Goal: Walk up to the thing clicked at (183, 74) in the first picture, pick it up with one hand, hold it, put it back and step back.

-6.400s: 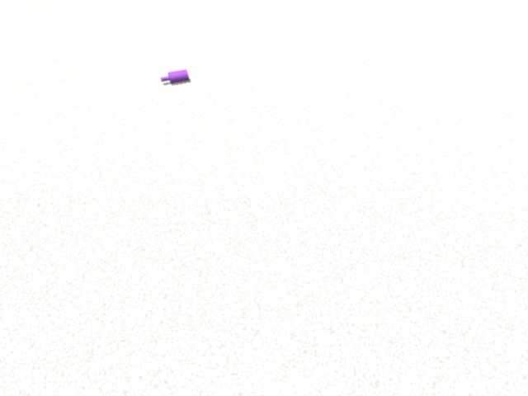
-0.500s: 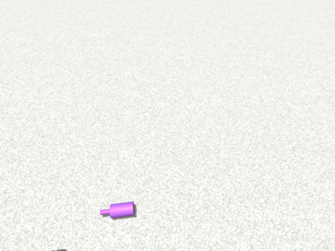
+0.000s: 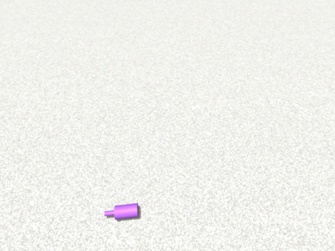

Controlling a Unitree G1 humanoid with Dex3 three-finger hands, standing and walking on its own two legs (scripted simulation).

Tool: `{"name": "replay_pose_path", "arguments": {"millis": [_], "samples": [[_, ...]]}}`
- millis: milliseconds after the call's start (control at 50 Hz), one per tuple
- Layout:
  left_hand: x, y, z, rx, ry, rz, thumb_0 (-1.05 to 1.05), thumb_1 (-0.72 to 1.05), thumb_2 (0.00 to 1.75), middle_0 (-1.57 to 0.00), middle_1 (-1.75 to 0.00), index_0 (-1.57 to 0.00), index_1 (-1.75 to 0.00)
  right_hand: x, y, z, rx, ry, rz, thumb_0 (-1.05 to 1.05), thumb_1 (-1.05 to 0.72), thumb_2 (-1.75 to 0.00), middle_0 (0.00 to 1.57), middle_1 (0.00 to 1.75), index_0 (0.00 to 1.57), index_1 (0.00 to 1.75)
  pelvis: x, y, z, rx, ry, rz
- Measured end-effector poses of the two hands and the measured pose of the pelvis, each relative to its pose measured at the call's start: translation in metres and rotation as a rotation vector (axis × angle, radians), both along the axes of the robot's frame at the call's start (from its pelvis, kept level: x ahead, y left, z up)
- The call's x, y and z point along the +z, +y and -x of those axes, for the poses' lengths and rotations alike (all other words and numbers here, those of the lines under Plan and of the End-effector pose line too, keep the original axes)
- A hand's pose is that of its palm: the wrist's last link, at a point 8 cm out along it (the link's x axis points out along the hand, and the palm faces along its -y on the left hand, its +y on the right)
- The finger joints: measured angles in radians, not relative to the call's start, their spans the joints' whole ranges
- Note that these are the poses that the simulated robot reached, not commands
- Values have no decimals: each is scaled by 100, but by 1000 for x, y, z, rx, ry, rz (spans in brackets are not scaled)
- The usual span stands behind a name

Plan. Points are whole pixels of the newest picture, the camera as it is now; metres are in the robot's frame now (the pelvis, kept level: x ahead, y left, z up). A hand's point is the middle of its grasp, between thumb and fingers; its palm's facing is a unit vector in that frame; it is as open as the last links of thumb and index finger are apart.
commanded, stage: walk up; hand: left
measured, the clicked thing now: (121, 211) +0.45 +0.27 -0.75
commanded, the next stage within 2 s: stand in 0.08 s
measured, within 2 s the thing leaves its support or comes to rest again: neither
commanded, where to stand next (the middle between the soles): +0.06 +0.02 m, yaw +0 degrees
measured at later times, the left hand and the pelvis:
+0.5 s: hand out of the picture +0.09 +0.24 -0.16, palm faces -0.02 -0.94 -0.34, open 7.3 cm; pelvis +0.01 -0.01 +0.00, yaw +0 degrees
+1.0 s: hand out of the picture +0.08 +0.24 -0.15, palm faces -0.01 -0.94 -0.34, open 7.3 cm; pelvis +0.01 -0.02 +0.00, yaw +1 degrees
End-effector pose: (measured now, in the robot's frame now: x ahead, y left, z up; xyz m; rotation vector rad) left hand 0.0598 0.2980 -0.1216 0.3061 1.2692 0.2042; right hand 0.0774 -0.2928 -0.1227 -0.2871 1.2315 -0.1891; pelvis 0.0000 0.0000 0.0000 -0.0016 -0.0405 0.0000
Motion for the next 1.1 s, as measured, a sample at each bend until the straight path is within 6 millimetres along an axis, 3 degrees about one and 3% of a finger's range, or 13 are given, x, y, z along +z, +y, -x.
{"name": "replay_pose_path", "arguments": {"millis": [340, 1100], "samples": [[3, -7, -21, -19, -43, 2, 0, 91, 90, -21, -30, -20, -30, 4, -8, -6, 2, -22, 15, 1, -91, -90, 20, 30, 21, 30, 1, -5, -4, 3, 3, -2], [4, -18, -18, -2, -28, -3, 0, 91, 90, -21, -30, -20, -30, 2, -20, -7, 18, 1, 14, 1, -91, -90, 20, 30, 21, 30, 1, -18, -11, 12, 5, 0]]}}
